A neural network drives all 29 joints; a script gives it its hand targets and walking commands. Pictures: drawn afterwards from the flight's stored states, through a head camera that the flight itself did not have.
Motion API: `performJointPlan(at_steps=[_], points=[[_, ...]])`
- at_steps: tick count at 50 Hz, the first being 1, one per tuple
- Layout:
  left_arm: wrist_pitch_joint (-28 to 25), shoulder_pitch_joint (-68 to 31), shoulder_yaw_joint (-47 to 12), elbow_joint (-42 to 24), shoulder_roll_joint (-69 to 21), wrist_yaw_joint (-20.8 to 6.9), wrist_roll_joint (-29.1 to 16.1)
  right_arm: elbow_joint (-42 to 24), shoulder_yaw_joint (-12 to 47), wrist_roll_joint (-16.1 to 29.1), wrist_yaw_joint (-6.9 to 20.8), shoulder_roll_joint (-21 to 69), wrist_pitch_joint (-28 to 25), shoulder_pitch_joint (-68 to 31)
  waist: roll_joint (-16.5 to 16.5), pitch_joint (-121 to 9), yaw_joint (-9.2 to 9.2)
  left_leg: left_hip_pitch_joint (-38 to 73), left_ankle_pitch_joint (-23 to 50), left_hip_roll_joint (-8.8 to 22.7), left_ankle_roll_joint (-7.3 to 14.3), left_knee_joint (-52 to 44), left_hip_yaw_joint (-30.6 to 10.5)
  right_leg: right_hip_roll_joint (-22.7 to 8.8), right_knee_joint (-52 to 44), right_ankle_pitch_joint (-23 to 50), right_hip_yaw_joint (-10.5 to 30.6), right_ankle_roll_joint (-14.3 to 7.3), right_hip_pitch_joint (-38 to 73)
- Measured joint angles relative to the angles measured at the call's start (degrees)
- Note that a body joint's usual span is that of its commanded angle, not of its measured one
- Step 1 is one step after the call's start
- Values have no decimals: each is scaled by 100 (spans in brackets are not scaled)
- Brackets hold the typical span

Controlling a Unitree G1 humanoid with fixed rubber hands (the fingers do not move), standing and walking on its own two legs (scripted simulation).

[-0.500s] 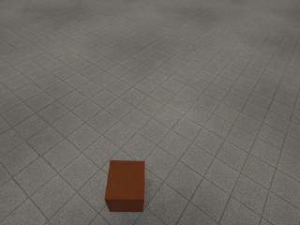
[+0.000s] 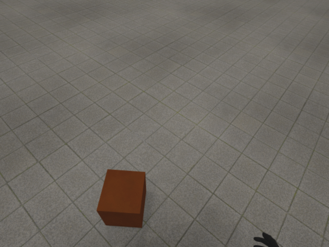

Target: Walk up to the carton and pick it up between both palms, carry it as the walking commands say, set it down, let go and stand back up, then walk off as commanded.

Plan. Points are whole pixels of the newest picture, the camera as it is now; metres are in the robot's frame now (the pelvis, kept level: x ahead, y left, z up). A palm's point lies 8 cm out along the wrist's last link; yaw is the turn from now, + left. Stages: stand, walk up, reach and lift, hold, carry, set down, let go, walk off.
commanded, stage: walk off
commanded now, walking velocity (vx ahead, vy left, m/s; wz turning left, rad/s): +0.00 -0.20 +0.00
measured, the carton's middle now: (125, 199) +0.46 +0.21 -0.62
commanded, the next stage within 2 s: stand in 0.48 s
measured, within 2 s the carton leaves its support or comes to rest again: neither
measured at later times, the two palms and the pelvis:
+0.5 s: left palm out of the picture +0.06 +0.12 -0.09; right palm out of the picture +0.08 -0.39 -0.11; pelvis -0.02 -0.13 +0.01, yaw -1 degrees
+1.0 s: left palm out of the picture +0.02 +0.08 -0.11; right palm out of the picture +0.07 -0.42 -0.09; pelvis -0.04 -0.17 +0.01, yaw +1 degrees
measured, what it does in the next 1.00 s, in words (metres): steps to the right: right foot, then left foot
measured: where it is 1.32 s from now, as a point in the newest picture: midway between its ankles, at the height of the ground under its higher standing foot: outside the picture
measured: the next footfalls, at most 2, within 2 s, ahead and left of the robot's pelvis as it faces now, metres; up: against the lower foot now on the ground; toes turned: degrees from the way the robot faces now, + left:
right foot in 0.26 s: +0.01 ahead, -0.19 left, +0.00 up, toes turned -2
left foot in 0.68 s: +0.02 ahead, -0.02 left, +0.00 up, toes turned +3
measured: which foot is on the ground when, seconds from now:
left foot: down 0.00-0.26, up 0.28-0.66, down 0.68-1.00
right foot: up 0.00-0.24, down 0.26-1.00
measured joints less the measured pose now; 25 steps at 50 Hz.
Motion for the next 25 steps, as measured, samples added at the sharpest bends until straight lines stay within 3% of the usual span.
performJointPlan(at_steps=[2,4,6,10,12,14,17,21,25], points=[[17,-15,0,-7,0,-15,0,3,9,0,-37,-2,-1,100,-24,8,-9,11,-9,81,108,-49,-7,9,597,-258,50,161,-204],[63,-17,1,-67,32,-84,0,1,22,0,-53,-3,-1,216,-44,6,-9,16,3,191,116,-190,-8,6,1554,-354,264,274,-542],[74,-14,7,-116,50,-140,0,-1,18,0,-68,-1,0,287,-58,0,-3,32,101,303,108,-373,0,-44,1858,-363,522,401,-678],[75,-91,8,-200,64,-188,0,-1,0,0,-68,1,-1,316,-63,25,3,34,257,421,-73,-552,8,-404,1605,-501,763,592,-627],[75,-102,8,-236,66,-195,0,-2,-6,0,-44,2,0,315,-59,21,7,33,265,471,-196,-550,14,-554,854,-518,778,604,-415],[64,-102,8,-211,45,-187,0,6,-46,0,15,2,-1,282,-21,68,2,22,42,516,-254,-329,1,-616,150,29,754,626,-149],[54,-74,-48,-159,-32,-195,0,27,-81,0,18,3,51,254,74,85,7,-221,-1030,370,-254,1000,15,-535,180,-38,714,461,-59],[32,-65,-48,-162,-30,-128,0,22,-130,0,46,1,64,145,144,82,2,-369,-908,79,-254,2225,4,-431,-11,30,661,272,23],[-8,-65,-49,-175,-31,-11,0,21,-141,0,41,-1,69,130,249,82,0,-375,-778,63,-254,2390,-1,-231,-90,75,412,129,24]])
